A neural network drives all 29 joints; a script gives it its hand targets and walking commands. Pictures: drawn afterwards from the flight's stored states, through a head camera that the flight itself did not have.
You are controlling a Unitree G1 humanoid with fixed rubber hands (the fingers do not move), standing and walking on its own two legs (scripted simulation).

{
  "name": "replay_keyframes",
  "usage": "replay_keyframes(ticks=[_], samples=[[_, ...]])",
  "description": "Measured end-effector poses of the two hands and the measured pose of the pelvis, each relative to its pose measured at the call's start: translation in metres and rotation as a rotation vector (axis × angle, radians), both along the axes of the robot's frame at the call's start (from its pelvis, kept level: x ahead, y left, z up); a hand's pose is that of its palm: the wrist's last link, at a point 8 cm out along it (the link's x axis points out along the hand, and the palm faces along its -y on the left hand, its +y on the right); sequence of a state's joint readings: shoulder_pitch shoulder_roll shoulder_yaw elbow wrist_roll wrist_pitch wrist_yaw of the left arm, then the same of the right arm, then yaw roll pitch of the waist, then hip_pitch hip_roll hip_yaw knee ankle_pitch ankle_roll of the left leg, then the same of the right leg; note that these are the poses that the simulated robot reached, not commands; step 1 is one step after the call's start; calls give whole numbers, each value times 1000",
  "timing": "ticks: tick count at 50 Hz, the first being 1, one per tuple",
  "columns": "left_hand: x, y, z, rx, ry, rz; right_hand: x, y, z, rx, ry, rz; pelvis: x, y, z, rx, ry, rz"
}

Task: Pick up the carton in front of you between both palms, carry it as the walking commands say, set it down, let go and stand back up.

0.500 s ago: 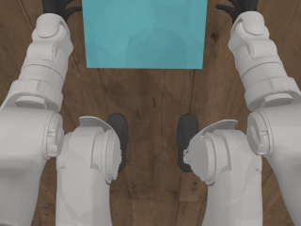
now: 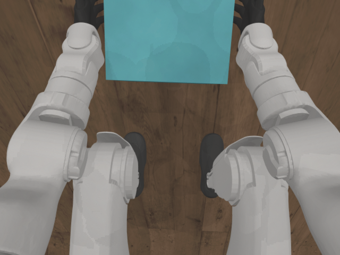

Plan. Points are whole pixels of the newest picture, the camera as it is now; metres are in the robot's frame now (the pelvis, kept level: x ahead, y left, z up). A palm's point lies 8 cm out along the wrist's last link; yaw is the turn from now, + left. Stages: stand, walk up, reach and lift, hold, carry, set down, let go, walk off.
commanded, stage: reach and lift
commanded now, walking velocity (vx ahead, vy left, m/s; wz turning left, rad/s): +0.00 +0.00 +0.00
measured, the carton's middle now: (167, 36) +0.51 +0.03 -0.25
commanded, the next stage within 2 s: none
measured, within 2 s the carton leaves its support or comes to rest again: leaves its support in 0.28 s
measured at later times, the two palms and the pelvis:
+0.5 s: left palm (63, 16) +0.50 +0.18 -0.08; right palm (276, 14) +0.51 -0.12 -0.08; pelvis +0.00 +0.00 +0.01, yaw +1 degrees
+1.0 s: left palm out of the picture +0.46 +0.18 +0.09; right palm out of the picture +0.49 -0.12 +0.09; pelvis +0.02 -0.01 +0.14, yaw +3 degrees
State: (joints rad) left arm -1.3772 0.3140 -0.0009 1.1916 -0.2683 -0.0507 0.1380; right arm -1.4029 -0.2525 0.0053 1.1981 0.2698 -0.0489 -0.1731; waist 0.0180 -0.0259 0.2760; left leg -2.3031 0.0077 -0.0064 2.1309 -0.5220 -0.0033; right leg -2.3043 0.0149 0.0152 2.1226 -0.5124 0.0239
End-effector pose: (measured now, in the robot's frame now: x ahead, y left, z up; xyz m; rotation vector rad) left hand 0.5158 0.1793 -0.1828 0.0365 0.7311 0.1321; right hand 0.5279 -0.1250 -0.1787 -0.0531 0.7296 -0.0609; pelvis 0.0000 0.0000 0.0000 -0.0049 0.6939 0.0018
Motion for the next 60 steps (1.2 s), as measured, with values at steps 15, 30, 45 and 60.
replay_keyframes(ticks=[15,30,45,60], samples=[[4,-4,6,-11,14,2,3,-1,9,-19,7,-50,-4,0,-15,-8,-50,12],[-30,4,152,-54,-56,73,-21,11,150,57,-59,-47,2,-8,38,2,-17,43],[-50,6,239,-51,-57,91,-34,12,238,54,-61,-37,14,-14,116,3,31,58],[-72,1,335,-69,-54,101,-57,7,335,64,-58,-50,43,-11,197,4,-74,59]])
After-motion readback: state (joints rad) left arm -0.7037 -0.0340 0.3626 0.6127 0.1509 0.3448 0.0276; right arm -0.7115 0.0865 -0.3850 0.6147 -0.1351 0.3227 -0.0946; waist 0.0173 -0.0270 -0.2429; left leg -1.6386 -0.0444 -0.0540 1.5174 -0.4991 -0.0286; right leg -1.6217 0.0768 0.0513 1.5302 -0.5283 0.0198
